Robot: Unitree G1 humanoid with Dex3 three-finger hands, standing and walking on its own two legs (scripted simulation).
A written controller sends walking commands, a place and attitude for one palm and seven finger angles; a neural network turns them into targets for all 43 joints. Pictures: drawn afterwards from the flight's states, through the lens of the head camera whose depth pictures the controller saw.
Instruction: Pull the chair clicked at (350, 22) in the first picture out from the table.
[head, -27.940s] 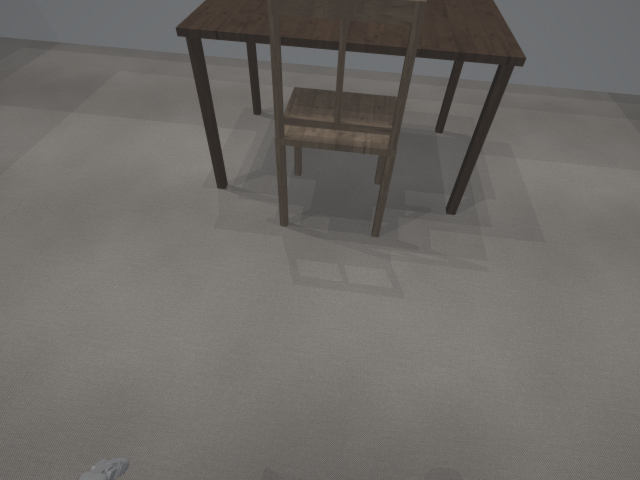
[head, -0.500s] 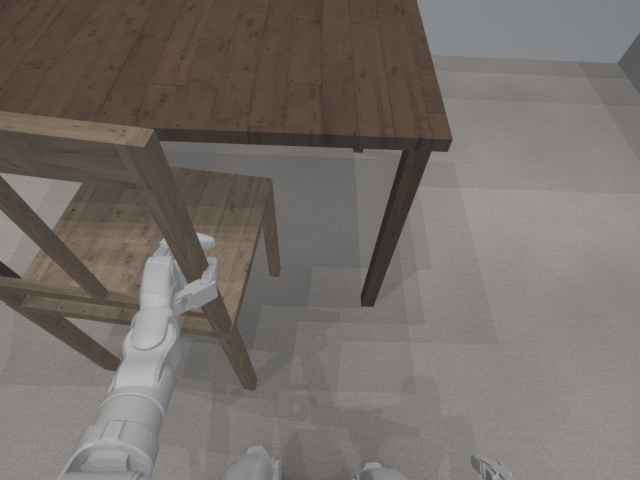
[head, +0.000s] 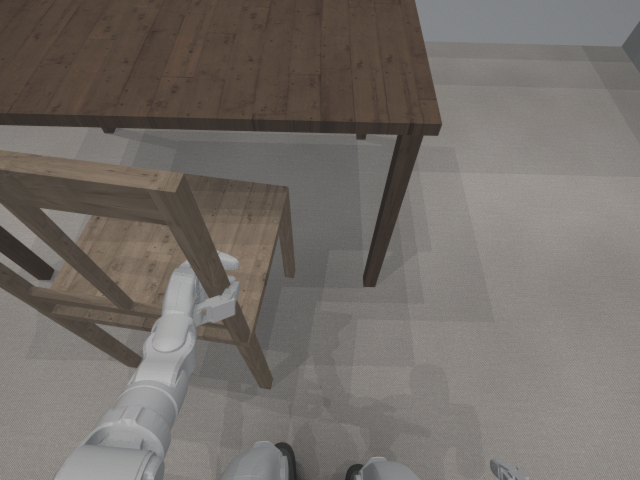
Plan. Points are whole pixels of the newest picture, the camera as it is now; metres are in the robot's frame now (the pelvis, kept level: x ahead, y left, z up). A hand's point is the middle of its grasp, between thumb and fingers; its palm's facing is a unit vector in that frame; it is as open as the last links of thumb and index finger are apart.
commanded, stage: step backward, pulling the chair out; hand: left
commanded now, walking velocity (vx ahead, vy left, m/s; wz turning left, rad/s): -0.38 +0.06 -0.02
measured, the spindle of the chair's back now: (81, 263) +0.41 +0.36 -0.05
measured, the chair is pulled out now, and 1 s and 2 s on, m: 0.11 0.20 0.38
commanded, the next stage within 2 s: none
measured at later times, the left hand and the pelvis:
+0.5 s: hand (237, 338) +0.30 +0.12 -0.06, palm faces -0.07 -0.99 -0.15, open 5.9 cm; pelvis -0.05 +0.01 +0.00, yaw -2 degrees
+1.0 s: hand (242, 362) +0.26 +0.11 -0.06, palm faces -0.04 -0.98 -0.17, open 6.1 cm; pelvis -0.09 -0.01 +0.00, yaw -2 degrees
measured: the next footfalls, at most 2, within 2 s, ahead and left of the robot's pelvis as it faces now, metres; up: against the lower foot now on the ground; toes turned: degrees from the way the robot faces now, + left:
left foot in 0.82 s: -0.14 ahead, +0.11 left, +0.00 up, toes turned -2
right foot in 0.96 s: -0.01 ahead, -0.13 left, +0.00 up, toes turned -3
